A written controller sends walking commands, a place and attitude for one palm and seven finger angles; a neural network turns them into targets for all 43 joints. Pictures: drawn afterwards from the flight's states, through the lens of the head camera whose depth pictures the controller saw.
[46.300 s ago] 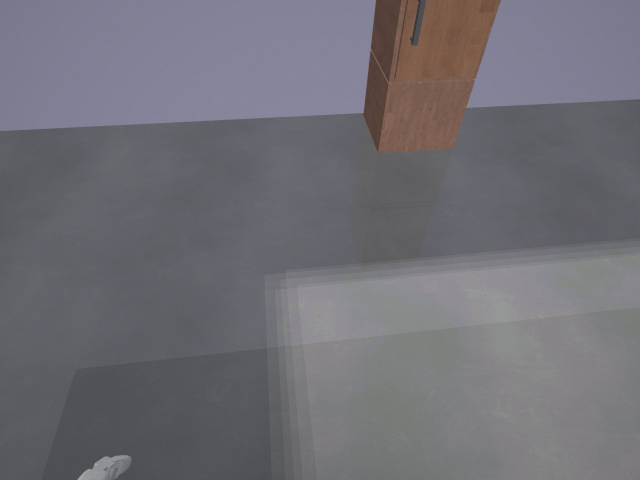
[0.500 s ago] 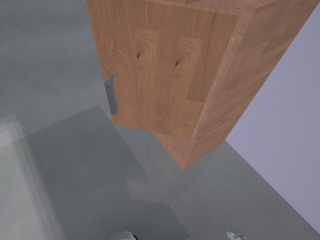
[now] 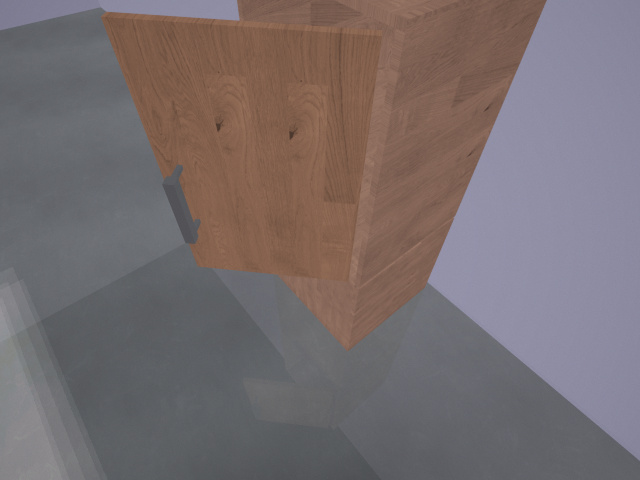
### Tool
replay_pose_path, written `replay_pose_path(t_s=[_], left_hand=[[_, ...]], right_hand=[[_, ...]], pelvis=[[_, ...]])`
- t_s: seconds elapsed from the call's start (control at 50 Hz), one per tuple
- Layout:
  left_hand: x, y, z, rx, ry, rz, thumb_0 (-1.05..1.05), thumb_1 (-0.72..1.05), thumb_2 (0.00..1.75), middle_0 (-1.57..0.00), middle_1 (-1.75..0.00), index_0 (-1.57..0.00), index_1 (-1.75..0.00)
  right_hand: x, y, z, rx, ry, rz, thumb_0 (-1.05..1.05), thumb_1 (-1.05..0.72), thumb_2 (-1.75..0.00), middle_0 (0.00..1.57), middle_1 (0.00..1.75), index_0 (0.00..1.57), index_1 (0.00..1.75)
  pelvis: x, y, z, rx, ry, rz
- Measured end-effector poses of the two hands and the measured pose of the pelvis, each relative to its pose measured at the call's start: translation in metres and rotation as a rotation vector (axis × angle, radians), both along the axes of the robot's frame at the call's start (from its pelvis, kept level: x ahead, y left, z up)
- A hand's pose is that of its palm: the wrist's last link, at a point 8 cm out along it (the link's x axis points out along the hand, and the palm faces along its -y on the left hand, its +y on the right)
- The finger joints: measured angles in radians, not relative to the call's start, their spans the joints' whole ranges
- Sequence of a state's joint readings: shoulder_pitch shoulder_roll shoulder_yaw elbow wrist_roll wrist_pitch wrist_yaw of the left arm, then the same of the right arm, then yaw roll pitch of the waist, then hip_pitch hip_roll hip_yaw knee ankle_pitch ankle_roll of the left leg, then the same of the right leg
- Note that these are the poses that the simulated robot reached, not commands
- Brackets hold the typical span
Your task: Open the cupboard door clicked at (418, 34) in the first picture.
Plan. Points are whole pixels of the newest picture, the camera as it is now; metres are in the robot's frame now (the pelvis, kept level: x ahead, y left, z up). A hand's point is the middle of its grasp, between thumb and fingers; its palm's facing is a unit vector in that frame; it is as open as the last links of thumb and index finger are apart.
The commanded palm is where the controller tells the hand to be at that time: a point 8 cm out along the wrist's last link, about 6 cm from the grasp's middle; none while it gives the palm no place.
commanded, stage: come to a stop and stand still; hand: left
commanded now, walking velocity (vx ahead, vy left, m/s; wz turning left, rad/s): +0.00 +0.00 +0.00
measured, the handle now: (185, 205) +0.61 +0.29 -0.09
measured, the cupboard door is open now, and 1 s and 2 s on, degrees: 44 44 44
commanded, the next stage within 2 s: look again from close up in 0.78 s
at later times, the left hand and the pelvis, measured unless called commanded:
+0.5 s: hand out of the picture +0.02 +0.15 -0.17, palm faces +0.02 -0.98 -0.19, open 7.3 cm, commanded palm none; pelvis +0.02 -0.02 +0.01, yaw +0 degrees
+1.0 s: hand out of the picture +0.04 +0.16 -0.17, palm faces -0.03 -0.97 -0.22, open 7.3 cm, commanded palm none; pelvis +0.03 -0.01 +0.01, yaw -1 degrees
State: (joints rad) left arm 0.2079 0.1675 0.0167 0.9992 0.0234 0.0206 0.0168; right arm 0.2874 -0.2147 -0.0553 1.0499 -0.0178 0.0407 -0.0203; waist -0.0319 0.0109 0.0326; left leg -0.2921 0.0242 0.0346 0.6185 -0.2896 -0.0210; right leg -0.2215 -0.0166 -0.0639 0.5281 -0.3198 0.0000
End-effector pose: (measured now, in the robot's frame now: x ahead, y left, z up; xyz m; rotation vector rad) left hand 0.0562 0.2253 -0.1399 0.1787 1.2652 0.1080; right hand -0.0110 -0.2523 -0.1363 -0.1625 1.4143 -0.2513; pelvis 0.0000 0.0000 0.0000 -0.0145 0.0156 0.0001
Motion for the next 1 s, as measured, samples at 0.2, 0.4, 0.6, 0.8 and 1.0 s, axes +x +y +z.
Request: replay_pose_path(t_s=[0.2,0.4,0.6,0.8,1.0], left_hand=[[-0.024,-0.005,0.001,-0.007,0.075,0.058,0.00,0.93,0.90,-0.20,-0.30,-0.20,-0.30],[-0.042,-0.014,0.005,0.006,0.140,0.064,0.00,0.92,0.90,-0.20,-0.30,-0.20,-0.30],[-0.034,-0.026,0.004,-0.005,0.145,0.064,0.01,0.92,0.90,-0.20,-0.30,-0.20,-0.30],[-0.021,-0.026,0.004,0.006,0.135,0.063,0.01,0.92,0.90,-0.20,-0.30,-0.20,-0.30],[-0.017,-0.016,0.004,0.032,0.107,0.010,0.01,0.93,0.90,-0.20,-0.30,-0.20,-0.30]], right_hand=[[0.018,0.023,0.000,0.047,-0.002,0.053,0.02,-0.93,-0.90,0.20,0.30,0.20,0.30],[0.035,0.012,0.000,0.053,-0.035,0.056,0.01,-0.92,-0.90,0.20,0.30,0.20,0.30],[0.034,0.008,0.000,0.058,0.000,0.058,0.01,-0.91,-0.90,0.20,0.30,0.20,0.30],[0.029,0.010,-0.001,0.066,0.035,0.044,0.01,-0.91,-0.90,0.20,0.30,0.20,0.30],[0.043,0.012,-0.002,0.051,-0.051,0.027,0.01,-0.92,-0.90,0.20,0.30,0.20,0.30]], pelvis=[[0.005,-0.008,0.007,0.008,-0.004,-0.001],[0.015,-0.016,0.010,0.018,-0.013,-0.008],[0.024,-0.023,0.010,0.018,-0.013,-0.005],[0.034,-0.025,0.010,0.019,-0.011,-0.003],[0.029,-0.013,0.006,0.006,-0.002,-0.020]])
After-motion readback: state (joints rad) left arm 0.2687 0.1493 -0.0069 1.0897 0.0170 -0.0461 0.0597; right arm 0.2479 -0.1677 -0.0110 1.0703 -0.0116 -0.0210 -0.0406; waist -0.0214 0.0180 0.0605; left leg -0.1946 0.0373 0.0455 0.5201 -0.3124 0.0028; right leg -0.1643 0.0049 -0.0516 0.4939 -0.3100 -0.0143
